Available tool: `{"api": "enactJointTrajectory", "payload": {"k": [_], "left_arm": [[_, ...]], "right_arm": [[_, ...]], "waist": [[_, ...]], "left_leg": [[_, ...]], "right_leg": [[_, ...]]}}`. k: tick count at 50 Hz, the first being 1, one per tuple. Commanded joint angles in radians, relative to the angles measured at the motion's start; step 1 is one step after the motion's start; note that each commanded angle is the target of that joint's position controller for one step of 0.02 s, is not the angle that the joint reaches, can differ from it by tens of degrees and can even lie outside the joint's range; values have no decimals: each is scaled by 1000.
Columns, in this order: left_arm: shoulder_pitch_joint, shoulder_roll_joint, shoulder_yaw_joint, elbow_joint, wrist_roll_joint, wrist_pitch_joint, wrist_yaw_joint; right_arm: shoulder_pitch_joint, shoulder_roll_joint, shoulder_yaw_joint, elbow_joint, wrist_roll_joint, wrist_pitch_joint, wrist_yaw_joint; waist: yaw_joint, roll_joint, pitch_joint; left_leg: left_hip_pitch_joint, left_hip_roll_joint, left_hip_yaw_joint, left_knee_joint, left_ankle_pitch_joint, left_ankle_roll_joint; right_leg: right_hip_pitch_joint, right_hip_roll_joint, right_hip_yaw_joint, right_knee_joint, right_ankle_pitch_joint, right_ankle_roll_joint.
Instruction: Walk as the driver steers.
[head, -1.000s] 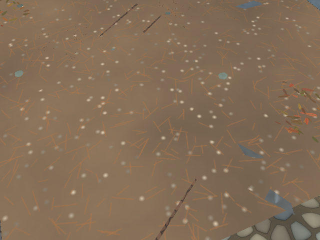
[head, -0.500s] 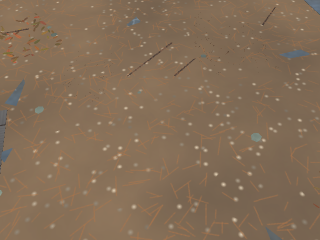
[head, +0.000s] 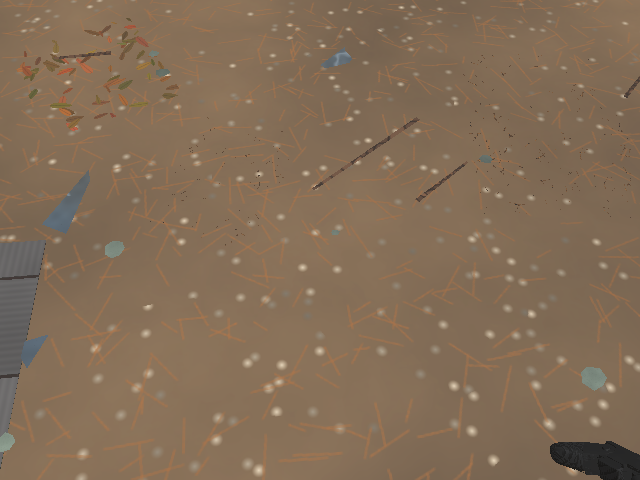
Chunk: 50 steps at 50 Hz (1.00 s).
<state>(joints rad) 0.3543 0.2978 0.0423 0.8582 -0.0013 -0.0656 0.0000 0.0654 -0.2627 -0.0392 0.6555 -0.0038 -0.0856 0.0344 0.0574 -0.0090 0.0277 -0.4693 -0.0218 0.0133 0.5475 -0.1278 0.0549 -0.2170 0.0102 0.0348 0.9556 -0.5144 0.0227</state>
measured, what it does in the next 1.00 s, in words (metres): steps on the spot, turning left: right foot, then left foot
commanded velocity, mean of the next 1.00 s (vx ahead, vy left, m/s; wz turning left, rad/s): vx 0.07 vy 0.00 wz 0.48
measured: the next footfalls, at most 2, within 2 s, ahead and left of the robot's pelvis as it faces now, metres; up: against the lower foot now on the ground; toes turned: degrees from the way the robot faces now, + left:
right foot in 0.40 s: +0.21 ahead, -0.11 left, +0.00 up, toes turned +17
left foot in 0.82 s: +0.08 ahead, +0.13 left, +0.00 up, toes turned +28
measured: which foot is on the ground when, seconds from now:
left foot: down 0.00-0.40, up 0.42-0.80, down 0.82-1.00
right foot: up 0.00-0.38, down 0.40-0.82, up 0.84-1.00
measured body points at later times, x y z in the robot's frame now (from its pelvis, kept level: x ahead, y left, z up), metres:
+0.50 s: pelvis +0.11 -0.02 +0.01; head +0.14 -0.03 +0.46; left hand +0.21 +0.29 -0.07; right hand +0.31 -0.27 -0.10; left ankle +0.06 +0.09 -0.68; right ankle +0.17 -0.12 -0.73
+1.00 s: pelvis +0.08 +0.03 +0.02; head +0.10 +0.08 +0.46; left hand +0.05 +0.35 -0.11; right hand +0.36 -0.12 -0.06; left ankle +0.05 +0.11 -0.73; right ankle +0.15 -0.10 -0.64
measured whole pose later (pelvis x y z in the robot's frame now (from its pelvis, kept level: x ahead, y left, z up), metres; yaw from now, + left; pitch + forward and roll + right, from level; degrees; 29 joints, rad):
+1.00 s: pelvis +0.08 +0.03 +0.02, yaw +30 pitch +2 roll -2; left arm 0.16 0.33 0.09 0.75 0.00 0.03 0.04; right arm 0.18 -0.27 -0.05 0.64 -0.01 0.02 -0.01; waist 0.01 -0.05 0.04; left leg -0.27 -0.03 -0.03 0.47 -0.22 0.05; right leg -0.54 -0.04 0.00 1.10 -0.39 0.07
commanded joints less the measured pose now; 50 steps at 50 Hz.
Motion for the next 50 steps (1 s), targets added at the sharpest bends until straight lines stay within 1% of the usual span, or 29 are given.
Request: {"api": "enactJointTrajectory", "payload": {"k": [1,2,5,8,11,16,18,19,20,21,22,23,24,25,26,28,30,33,36,39,40,41,42,43,44,45,46,47,50], "left_arm": [[-35,126,17,-105,-7,-35,0],[-83,124,21,-121,8,-28,8],[-54,86,22,-137,11,11,24],[-83,74,20,-148,17,31,37],[-161,72,21,-168,15,46,36],[-267,82,27,-210,1,43,25],[-248,90,33,-211,-2,29,19],[-212,90,37,-201,-3,21,16],[-185,121,48,-195,4,17,19],[-177,184,60,-210,22,22,28],[-174,211,70,-200,55,33,23],[-186,164,60,-214,41,31,21],[-219,112,47,-225,33,30,23],[-254,94,43,-234,24,35,24],[-274,90,41,-233,12,40,27],[-267,102,44,-227,17,51,33],[-237,117,53,-217,21,60,41],[-234,151,68,-212,14,69,41],[-232,176,79,-203,-1,69,32],[-251,181,83,-192,-26,68,28],[-212,150,76,-173,-27,66,26],[-170,94,60,-168,1,66,19],[-210,57,41,-226,39,63,19],[-288,110,58,-235,19,61,29],[-287,131,67,-227,-3,67,32],[-257,127,71,-200,-3,73,38],[-239,132,75,-182,6,80,44],[-217,128,75,-172,10,83,44],[-187,97,66,-159,-1,83,37]], "right_arm": [[203,-150,-48,-9,10,15,-10],[157,-145,-47,-19,10,19,-12],[111,-167,-57,-28,-4,26,-17],[115,-199,-70,-21,3,37,-31],[130,-205,-74,-15,17,60,-49],[151,-207,-76,-16,17,95,-63],[136,-201,-74,-26,22,105,-66],[115,-191,-71,-35,30,110,-70],[131,-162,-62,-40,29,112,-73],[187,-99,-45,-43,10,113,-72],[196,-127,-54,-77,17,104,-72],[232,-208,-77,-51,6,100,-70],[231,-239,-93,-28,17,109,-68],[240,-222,-95,-9,20,125,-73],[229,-204,-92,-14,20,139,-74],[191,-148,-76,-36,26,147,-66],[134,-120,-65,-69,28,145,-61],[97,-106,-55,-98,22,141,-45],[99,-127,-63,-109,23,146,-30],[161,-129,-74,-94,22,151,-17],[199,-147,-85,-79,19,150,-22],[224,-224,-106,-83,18,146,-36],[206,-318,-115,-118,-3,138,-43],[241,-269,-103,-111,-33,114,-36],[195,-234,-86,-99,-33,96,-36],[130,-203,-78,-97,-16,89,-39],[88,-171,-64,-98,1,87,-42],[68,-154,-53,-96,4,86,-47],[64,-119,-36,-82,-10,81,-55]], "waist": [[-112,78,-230],[-91,29,-165],[-19,78,-148],[-13,97,-162],[-33,103,-166],[-65,145,-129],[-49,159,-128],[-23,158,-127],[-27,128,-141],[-64,-67,-186],[-84,-298,-149],[-76,-219,-153],[-80,-147,-138],[-93,-105,-122],[-90,-112,-100],[-77,-133,-77],[-45,-160,-92],[-26,-176,-127],[-25,-191,-129],[-72,-176,-120],[-81,-130,-124],[-64,88,-123],[-59,343,-109],[-141,236,-169],[-107,187,-128],[-75,149,-107],[-61,145,-99],[-45,150,-105],[-38,139,-121]], "left_leg": [[618,312,-398,-121,680,260],[495,279,-353,-152,685,240],[294,230,-289,-216,684,234],[222,209,-265,-222,638,229],[190,177,-279,-218,442,192],[210,161,-391,-186,181,166],[246,151,-447,-140,189,146],[242,125,-453,-102,177,120],[196,85,-434,-42,77,76],[80,-14,-305,172,-257,18],[-127,-118,-164,339,-545,-33],[-152,-51,-173,534,-522,-75],[-154,-34,-166,614,-454,-98],[-155,-20,-152,651,-402,-121],[-166,-10,-139,676,-356,-139],[-138,-1,-81,621,-295,-157],[-134,17,-53,521,-276,-163],[-31,47,-21,358,-267,-147],[58,43,19,226,-247,-117],[198,16,59,-22,-100,-50],[306,-1,40,-109,-17,-17],[464,151,-189,-185,236,47],[494,403,-500,-183,495,237],[417,420,-503,-212,407,311],[380,357,-404,-216,325,260],[359,294,-333,-213,247,198],[347,264,-295,-209,253,165],[317,241,-260,-209,309,159],[323,216,-218,-216,310,163]], "right_leg": [[-492,-57,38,326,-1,18],[-469,-73,31,269,48,25],[-327,-72,29,134,109,39],[-287,-40,23,7,181,56],[-253,-18,37,-100,288,59],[-213,20,61,-275,256,52],[-160,27,62,-402,261,36],[-90,21,50,-534,350,19],[16,-57,82,-602,453,-11],[151,-283,256,-594,678,-97],[164,-428,481,-624,855,-269],[156,-448,473,-623,853,-320],[133,-382,355,-605,818,-281],[117,-320,265,-595,758,-237],[97,-298,217,-598,738,-225],[59,-251,121,-624,721,-221],[107,-265,91,-630,723,-237],[113,-294,49,-624,719,-244],[102,-319,29,-612,678,-236],[59,-312,-14,-531,585,-173],[-10,-279,-59,-453,499,-115],[-202,-187,-160,-232,264,-17],[-464,-47,-164,10,-155,57],[-452,-52,-18,171,-169,52],[-450,-71,6,213,-90,36],[-442,-80,15,197,-6,31],[-430,-84,16,185,55,37],[-382,-73,7,204,109,46],[-317,-66,5,135,187,61]]}}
